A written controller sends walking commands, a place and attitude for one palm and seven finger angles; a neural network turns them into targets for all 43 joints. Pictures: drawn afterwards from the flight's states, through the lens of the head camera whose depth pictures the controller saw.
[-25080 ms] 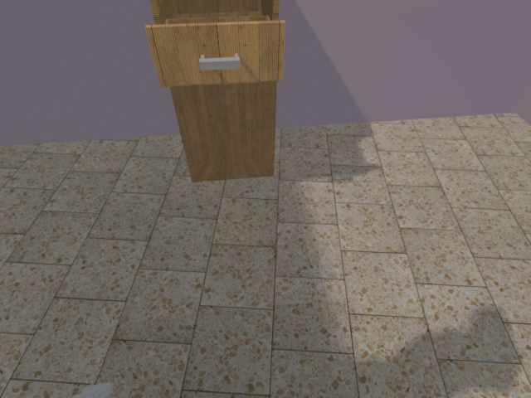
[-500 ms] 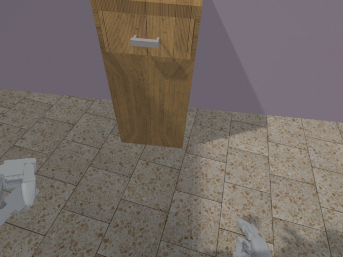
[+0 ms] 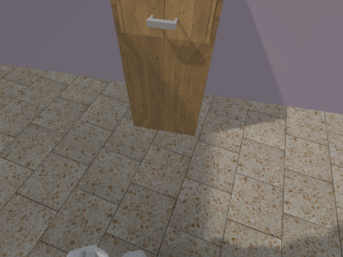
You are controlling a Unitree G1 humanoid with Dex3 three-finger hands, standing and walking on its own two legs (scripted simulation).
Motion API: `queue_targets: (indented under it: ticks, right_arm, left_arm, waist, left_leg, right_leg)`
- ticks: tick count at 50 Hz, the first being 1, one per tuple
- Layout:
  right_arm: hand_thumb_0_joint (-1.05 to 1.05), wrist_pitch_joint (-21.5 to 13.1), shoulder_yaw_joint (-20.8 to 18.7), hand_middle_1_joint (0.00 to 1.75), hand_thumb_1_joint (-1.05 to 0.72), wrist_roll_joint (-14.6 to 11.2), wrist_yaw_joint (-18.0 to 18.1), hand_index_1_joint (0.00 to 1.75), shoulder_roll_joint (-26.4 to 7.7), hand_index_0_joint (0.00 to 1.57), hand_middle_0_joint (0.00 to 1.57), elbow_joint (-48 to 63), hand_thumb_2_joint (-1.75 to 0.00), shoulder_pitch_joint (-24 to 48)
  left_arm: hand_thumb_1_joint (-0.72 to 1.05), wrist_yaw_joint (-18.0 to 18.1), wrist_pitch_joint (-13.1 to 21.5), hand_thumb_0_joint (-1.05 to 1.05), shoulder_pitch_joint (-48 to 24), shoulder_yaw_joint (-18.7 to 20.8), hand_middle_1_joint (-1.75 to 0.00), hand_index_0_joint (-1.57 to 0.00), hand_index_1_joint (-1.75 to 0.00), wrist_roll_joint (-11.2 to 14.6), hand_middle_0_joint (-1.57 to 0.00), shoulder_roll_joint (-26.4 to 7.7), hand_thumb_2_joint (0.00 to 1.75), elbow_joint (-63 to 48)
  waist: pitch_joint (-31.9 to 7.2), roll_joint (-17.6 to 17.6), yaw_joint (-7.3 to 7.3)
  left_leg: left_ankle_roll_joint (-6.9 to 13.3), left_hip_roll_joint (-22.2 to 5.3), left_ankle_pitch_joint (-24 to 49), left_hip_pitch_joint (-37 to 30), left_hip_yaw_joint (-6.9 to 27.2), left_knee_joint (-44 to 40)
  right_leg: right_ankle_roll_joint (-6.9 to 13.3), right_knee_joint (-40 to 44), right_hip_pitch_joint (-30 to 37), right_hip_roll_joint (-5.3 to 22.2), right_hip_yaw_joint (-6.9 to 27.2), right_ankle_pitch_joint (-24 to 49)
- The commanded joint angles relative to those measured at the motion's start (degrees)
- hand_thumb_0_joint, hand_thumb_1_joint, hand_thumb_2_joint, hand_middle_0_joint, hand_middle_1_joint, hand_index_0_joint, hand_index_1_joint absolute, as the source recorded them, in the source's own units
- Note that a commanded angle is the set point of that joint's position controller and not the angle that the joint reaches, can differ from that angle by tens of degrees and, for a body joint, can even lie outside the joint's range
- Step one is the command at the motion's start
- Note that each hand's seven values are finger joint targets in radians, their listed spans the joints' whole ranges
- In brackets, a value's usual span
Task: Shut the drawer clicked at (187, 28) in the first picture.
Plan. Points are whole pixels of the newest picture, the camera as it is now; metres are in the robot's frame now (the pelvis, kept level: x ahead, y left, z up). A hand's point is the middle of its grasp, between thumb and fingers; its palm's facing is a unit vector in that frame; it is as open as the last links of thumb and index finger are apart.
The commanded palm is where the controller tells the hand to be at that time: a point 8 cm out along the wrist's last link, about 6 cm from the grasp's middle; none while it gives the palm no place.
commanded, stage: let the arm hang, fingers relaxed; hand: left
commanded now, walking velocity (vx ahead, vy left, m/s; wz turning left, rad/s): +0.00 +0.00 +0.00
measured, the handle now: (162, 21) +0.96 +0.07 +0.05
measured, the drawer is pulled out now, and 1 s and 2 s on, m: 0.00 0.00 0.00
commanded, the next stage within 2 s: look to check the result in 0.78 s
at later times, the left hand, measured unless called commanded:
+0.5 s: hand out of the picture -0.02 +0.19 -0.16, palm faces +0.01 -0.99 -0.17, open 7.1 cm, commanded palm none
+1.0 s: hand out of the picture -0.01 +0.19 -0.16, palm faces +0.00 -0.98 -0.18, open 7.4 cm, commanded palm none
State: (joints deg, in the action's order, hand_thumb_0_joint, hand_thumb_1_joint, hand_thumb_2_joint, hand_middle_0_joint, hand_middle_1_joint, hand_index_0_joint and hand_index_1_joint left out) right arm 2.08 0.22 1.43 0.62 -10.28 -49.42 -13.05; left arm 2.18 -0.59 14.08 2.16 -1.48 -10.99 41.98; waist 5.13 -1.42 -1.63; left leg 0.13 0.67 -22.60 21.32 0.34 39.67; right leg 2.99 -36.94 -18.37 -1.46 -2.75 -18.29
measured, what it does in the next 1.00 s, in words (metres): stands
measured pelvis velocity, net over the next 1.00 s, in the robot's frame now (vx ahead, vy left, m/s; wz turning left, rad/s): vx -0.01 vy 0.03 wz -0.02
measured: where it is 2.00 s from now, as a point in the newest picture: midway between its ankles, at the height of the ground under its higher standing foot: outside the picture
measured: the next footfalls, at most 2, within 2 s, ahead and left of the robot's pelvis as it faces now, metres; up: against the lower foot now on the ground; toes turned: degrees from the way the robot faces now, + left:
none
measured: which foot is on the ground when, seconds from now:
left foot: down 0.00-1.00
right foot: down 0.00-1.00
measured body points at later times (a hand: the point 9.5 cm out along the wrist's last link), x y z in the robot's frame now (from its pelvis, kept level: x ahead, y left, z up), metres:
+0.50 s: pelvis -0.02 +0.03 +0.02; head -0.01 +0.03 +0.47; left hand -0.02 +0.24 -0.14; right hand -0.03 -0.19 -0.14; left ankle +0.01 +0.11 -0.72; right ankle +0.01 -0.09 -0.72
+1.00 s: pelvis -0.01 +0.03 +0.02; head +0.01 +0.02 +0.47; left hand -0.01 +0.25 -0.14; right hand -0.03 -0.19 -0.14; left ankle +0.01 +0.11 -0.72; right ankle +0.01 -0.09 -0.72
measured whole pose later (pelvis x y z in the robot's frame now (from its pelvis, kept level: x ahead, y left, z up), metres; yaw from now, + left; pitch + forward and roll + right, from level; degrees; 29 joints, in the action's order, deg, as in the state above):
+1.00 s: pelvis -0.01 +0.03 +0.02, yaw -1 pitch -2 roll +0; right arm 0.0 -0.6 1.0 2.2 -7.5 -65.2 -16.5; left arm 1.6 0.3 15.2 0.6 -0.9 -8.0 66.1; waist 2.8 0.3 -0.6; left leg 2.7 2.2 -11.3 10.6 -2.0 23.3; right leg 0.6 -23.7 -11.5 -0.3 -0.6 -10.7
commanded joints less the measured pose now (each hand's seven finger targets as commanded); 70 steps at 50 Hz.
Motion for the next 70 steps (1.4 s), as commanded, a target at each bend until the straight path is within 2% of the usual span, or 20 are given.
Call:
queue_targets:
  ticks: [1,2,4,6,7,8,11,14,20,30,35,38,44,46,49,56,60,66,68,70]
  right_arm:
    - [0.00,-0.6,-2.5,0.30,-0.90,0.0,0.5,0.30,-4.0,0.20,0.20,0.2,-0.90,-2.8]
    - [0.00,-0.6,-2.3,0.30,-0.90,-0.3,0.5,0.30,-3.3,0.20,0.20,-1.3,-0.90,-4.2]
    - [0.00,-1.2,-2.2,0.30,-0.90,-0.1,0.7,0.30,-4.1,0.20,0.20,-3.4,-0.90,-4.2]
    - [0.00,-1.3,-2.2,0.30,-0.90,0.0,1.3,0.30,-5.4,0.20,0.20,-4.7,-0.90,-3.2]
    - [0.00,-1.6,-2.0,0.30,-0.90,-0.1,1.1,0.30,-4.8,0.20,0.20,-5.9,-0.90,-2.7]
    - [0.00,-1.7,-1.7,0.30,-0.90,0.0,1.2,0.30,-4.5,0.20,0.20,-6.8,-0.90,-2.9]
    - [0.00,-1.9,-1.7,0.30,-0.90,-0.2,1.3,0.30,-4.9,0.20,0.20,-8.8,-0.90,-3.5]
    - [0.00,-1.8,-1.7,0.30,-0.90,-0.1,1.3,0.30,-4.3,0.20,0.20,-10.8,-0.90,-4.9]
    - [0.00,-1.6,-1.7,0.30,-0.90,0.0,1.4,0.30,-3.5,0.20,0.20,-12.8,-0.90,-6.4]
    - [0.00,-2.3,-1.8,0.30,-0.90,-0.1,1.8,0.30,-2.5,0.20,0.20,-13.8,-0.90,-8.1]
    - [0.00,-2.4,-1.7,0.30,-0.90,-0.2,1.9,0.30,-2.4,0.20,0.20,-14.1,-0.90,-8.5]
    - [0.00,-2.6,-1.8,0.30,-0.90,-0.3,1.9,0.30,-2.4,0.20,0.20,-14.3,-0.90,-8.7]
    - [0.00,-2.7,-1.8,0.30,-0.90,-0.3,1.9,0.30,-3.0,0.20,0.20,-14.6,-0.90,-7.9]
    - [0.00,-2.9,-2.0,0.30,-0.90,-0.4,1.9,0.30,-3.6,0.20,0.20,-14.5,-0.90,-7.6]
    - [0.00,-2.8,-1.8,0.30,-0.90,-0.3,1.9,0.30,-3.7,0.20,0.20,-14.7,-0.90,-7.3]
    - [0.00,-3.1,-2.2,0.30,-0.90,-0.5,1.8,0.30,-5.7,0.20,0.20,-14.4,-0.90,-5.4]
    - [0.00,-2.9,-2.2,0.30,-0.90,-0.3,1.6,0.30,-6.4,0.20,0.20,-14.6,-0.90,-4.1]
    - [0.00,-3.1,-2.5,0.30,-0.90,-0.4,1.6,0.30,-8.7,0.20,0.20,-14.1,-0.90,-2.0]
    - [0.00,-3.1,-2.5,0.30,-0.90,-0.4,1.5,0.30,-8.9,0.20,0.20,-14.3,-0.90,-1.2]
    - [0.00,-3.0,-2.5,0.30,-0.90,-0.3,1.5,0.30,-9.6,0.20,0.20,-14.3,-0.90,-0.6]
  left_arm:
    - [0.90,-0.3,1.9,0.00,-0.6,1.5,-0.86,-0.72,-0.86,0.4,-0.72,-8.3,0.90,2.4]
    - [0.90,-0.3,1.7,0.00,-1.3,1.2,-0.82,-0.68,-0.82,0.6,-0.68,-7.7,0.90,3.9]
    - [0.90,-0.4,1.4,0.00,-0.7,0.4,-0.73,-0.60,-0.73,0.9,-0.60,-5.9,0.90,6.6]
    - [0.90,-0.4,1.2,0.00,0.2,0.1,-0.65,-0.52,-0.65,0.8,-0.52,-5.1,0.90,8.9]
    - [0.90,-0.4,0.8,0.00,-0.2,0.1,-0.60,-0.48,-0.60,0.9,-0.48,-5.6,0.90,10.8]
    - [0.90,-0.4,0.8,0.00,-0.1,0.0,-0.56,-0.44,-0.56,1.0,-0.44,-5.5,0.90,11.9]
    - [0.90,-0.5,0.9,0.00,1.3,-0.2,-0.43,-0.32,-0.43,1.0,-0.32,-5.5,0.90,15.1]
    - [0.90,-0.5,0.8,0.00,1.7,-0.5,-0.30,-0.20,-0.30,0.9,-0.20,-4.7,0.90,17.5]
    - [0.90,-0.4,0.6,0.00,3.4,-0.5,-0.30,-0.20,-0.30,0.7,-0.20,-3.5,0.90,20.4]
    - [0.90,-0.2,1.1,0.00,5.6,-0.5,-0.30,-0.20,-0.30,0.6,-0.20,-1.7,0.90,22.5]
    - [0.90,-0.1,1.3,0.00,6.0,-0.6,-0.30,-0.20,-0.30,0.6,-0.20,-1.5,0.90,23.0]
    - [0.90,0.0,1.5,0.00,5.9,-0.5,-0.30,-0.20,-0.30,0.6,-0.20,-1.7,0.90,23.1]
    - [0.90,0.0,1.7,0.00,5.2,-0.4,-0.30,-0.20,-0.30,0.7,-0.20,-2.1,0.90,23.1]
    - [0.90,0.0,1.8,0.00,5.1,-0.3,-0.30,-0.20,-0.30,0.6,-0.20,-2.8,0.90,23.0]
    - [0.90,-0.1,1.7,0.00,3.9,-0.4,-0.30,-0.20,-0.30,0.7,-0.20,-3.0,0.90,23.0]
    - [0.90,-0.2,2.1,0.00,2.1,0.0,-0.30,-0.20,-0.30,0.7,-0.20,-5.1,0.90,22.4]
    - [0.90,-0.3,2.1,0.00,0.7,0.0,-0.30,-0.20,-0.30,0.7,-0.20,-6.0,0.90,22.3]
    - [0.90,-0.5,2.5,0.00,-0.8,0.4,-0.30,-0.20,-0.30,0.8,-0.20,-8.1,0.90,21.7]
    - [0.90,-0.6,2.4,0.00,-1.7,0.3,-0.30,-0.20,-0.30,0.8,-0.20,-8.5,0.90,21.8]
    - [0.90,-0.7,2.4,0.00,-2.4,0.4,-0.30,-0.20,-0.30,0.8,-0.20,-9.0,0.90,21.8]
  waist:
    - [-8.5,0.9,-0.53]
    - [-9.1,1.2,-0.91]
    - [-8.3,2.0,0.06]
    - [-5.5,0.4,1.32]
    - [-5.0,3.9,1.35]
    - [-4.6,5.1,1.52]
    - [-3.9,3.3,1.90]
    - [-2.3,1.6,1.30]
    - [1.8,2.5,1.22]
    - [0.3,2.8,1.17]
    - [0.3,2.8,1.15]
    - [-0.6,1.4,1.12]
    - [-0.6,2.4,1.08]
    - [-0.7,2.5,1.26]
    - [0.1,2.5,0.96]
    - [-1.6,1.5,1.07]
    - [-0.3,1.6,0.95]
    - [-3.1,1.5,0.97]
    - [-2.5,2.4,0.94]
    - [-2.2,1.7,0.94]
  left_leg:
    - [0.1,-1.4,4.0,-5.0,0.4,-1.7]
    - [0.4,-2.1,9.1,-8.0,0.8,-6.8]
    - [1.7,-5.0,16.5,-11.2,3.8,-13.1]
    - [2.3,-7.1,14.6,-8.2,5.5,-15.4]
    - [2.4,-6.7,14.6,-7.6,5.9,-17.2]
    - [2.6,-7.2,14.4,-7.0,6.4,-18.7]
    - [2.5,-6.9,11.1,-6.9,6.2,-20.6]
    - [2.4,-6.2,5.8,-7.2,5.6,-21.9]
    - [2.7,-5.9,0.6,-5.4,5.8,-23.7]
    - [3.0,-6.4,2.3,-6.1,6.4,-24.2]
    - [3.0,-6.5,3.9,-6.6,6.0,-23.9]
    - [3.1,-6.4,7.1,-7.8,5.6,-23.1]
    - [3.0,-6.5,8.7,-8.9,5.5,-22.9]
    - [3.0,-6.5,10.6,-9.4,5.2,-22.4]
    - [2.8,-6.6,9.4,-9.0,5.3,-23.0]
    - [2.8,-6.5,14.3,-11.1,4.7,-21.8]
    - [2.6,-6.4,12.1,-10.6,4.9,-22.4]
    - [2.4,-6.6,16.2,-12.9,4.6,-21.4]
    - [2.3,-6.6,15.1,-12.5,4.8,-22.1]
    - [2.3,-6.7,14.9,-12.4,4.8,-22.3]
  right_leg:
    - [3.6,15.5,6.4,13.8,16.3,22.6]
    - [3.1,14.8,6.4,12.3,13.6,20.2]
    - [0.3,14.4,4.9,7.7,9.0,13.9]
    - [-1.4,16.9,6.5,5.8,8.4,10.7]
    - [-0.9,16.2,7.2,6.1,7.5,9.9]
    - [-0.8,16.0,8.5,5.7,7.3,9.2]
    - [-0.5,17.8,9.4,5.8,7.5,6.6]
    - [-0.4,19.6,7.5,5.9,7.9,2.3]
    - [-0.6,20.2,4.2,5.6,7.8,-1.7]
    - [-0.5,18.1,4.8,5.5,7.2,2.8]
    - [-0.5,17.9,4.8,5.7,7.3,4.0]
    - [-0.4,17.7,5.3,6.0,7.3,5.6]
    - [-0.3,17.8,5.3,6.1,7.4,6.0]
    - [-0.2,17.8,5.6,6.2,7.5,7.1]
    - [-0.3,18.2,5.5,6.2,7.6,6.2]
    - [-0.1,18.6,6.7,6.7,7.9,8.8]
    - [-0.1,19.5,6.2,6.9,8.2,6.6]
    - [0.1,19.9,8.0,7.2,8.5,10.3]
    - [0.1,20.2,8.0,7.3,8.5,9.3]
    - [0.1,20.5,8.2,7.3,8.6,9.1]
